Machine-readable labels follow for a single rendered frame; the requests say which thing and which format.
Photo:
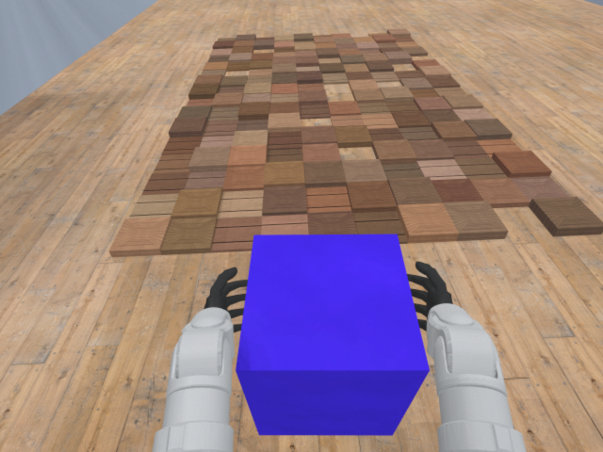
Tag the robot left hand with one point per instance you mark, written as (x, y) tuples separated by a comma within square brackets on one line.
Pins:
[(221, 289)]

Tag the carton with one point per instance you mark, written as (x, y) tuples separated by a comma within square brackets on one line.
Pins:
[(330, 343)]

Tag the right robot forearm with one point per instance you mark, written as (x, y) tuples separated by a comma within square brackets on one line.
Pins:
[(474, 408)]

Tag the robot right hand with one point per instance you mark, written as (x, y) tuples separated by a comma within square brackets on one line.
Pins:
[(436, 287)]

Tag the left robot forearm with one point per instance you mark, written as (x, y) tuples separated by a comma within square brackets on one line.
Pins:
[(196, 417)]

